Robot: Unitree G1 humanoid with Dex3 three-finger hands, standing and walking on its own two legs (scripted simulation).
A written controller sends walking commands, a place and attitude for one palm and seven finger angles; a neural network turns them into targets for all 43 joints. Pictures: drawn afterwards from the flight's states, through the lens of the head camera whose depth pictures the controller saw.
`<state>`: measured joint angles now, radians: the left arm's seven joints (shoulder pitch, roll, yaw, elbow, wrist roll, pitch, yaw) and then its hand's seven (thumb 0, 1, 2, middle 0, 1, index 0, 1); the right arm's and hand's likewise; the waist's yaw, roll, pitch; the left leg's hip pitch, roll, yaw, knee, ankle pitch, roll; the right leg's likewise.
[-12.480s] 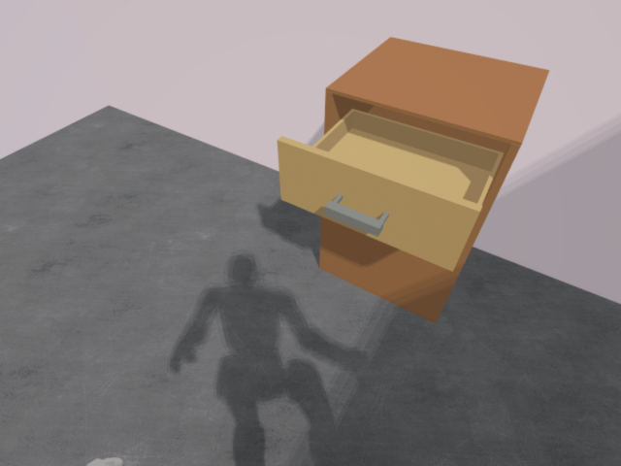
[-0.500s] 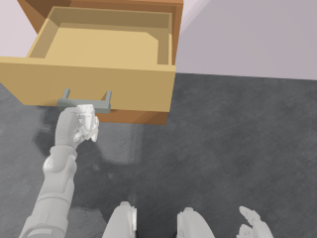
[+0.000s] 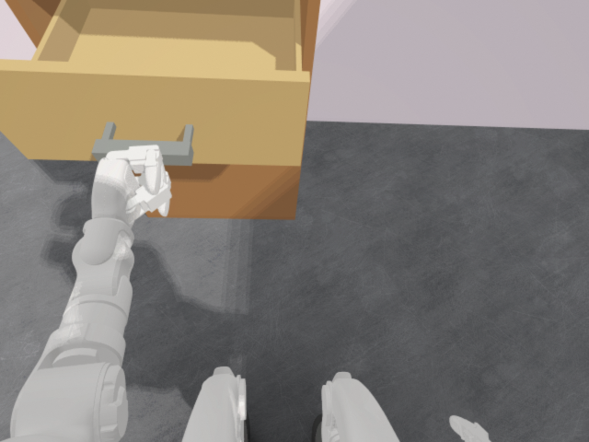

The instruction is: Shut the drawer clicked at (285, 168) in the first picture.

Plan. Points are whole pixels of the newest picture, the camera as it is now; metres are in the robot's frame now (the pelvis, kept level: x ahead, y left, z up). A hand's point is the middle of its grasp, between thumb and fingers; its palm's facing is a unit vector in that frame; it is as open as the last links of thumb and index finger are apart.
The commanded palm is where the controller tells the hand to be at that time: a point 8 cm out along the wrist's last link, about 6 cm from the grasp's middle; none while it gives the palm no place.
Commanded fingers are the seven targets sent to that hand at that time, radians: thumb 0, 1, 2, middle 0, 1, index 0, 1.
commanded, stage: push the drawer shut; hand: left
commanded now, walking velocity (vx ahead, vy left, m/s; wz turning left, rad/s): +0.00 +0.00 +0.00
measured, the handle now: (147, 141) +0.52 +0.20 +0.04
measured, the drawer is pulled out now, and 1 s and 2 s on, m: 0.21 0.09 0.00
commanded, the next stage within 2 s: pull the fist back off the drawer in 1.68 s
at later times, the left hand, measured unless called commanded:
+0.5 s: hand (171, 151) +0.50 +0.17 +0.04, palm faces -0.02 -1.00 -0.05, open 3.2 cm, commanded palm +0.49 +0.21 +0.04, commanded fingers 0.00 0.90 0.90 -1.40 -1.60 -1.40 -1.60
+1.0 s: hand (176, 120) +0.56 +0.17 +0.04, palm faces -0.02 -1.00 -0.04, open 3.3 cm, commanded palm +0.56 +0.20 +0.04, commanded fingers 0.00 0.90 0.90 -1.40 -1.60 -1.40 -1.60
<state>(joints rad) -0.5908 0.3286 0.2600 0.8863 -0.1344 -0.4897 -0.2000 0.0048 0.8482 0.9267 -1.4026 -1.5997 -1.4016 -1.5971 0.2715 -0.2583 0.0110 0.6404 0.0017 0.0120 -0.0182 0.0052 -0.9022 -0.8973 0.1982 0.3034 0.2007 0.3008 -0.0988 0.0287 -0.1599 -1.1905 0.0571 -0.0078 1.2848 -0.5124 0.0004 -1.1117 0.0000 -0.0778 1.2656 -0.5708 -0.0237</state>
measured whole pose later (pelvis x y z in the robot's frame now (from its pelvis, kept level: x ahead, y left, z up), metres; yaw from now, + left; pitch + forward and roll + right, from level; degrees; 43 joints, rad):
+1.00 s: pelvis +0.00 +0.01 -0.02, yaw -3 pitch +30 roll -5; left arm -1.04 0.56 0.41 1.22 -0.01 -0.43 -0.18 0.04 0.83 0.91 -1.40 -1.60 -1.40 -1.60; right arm 0.35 -0.26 0.05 0.63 -0.05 0.09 0.02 0.00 -0.90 -0.90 0.20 0.30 0.20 0.30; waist -0.23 0.05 -0.14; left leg -1.36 0.08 -0.02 1.36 -0.53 0.01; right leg -1.26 0.03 -0.09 1.30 -0.56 -0.01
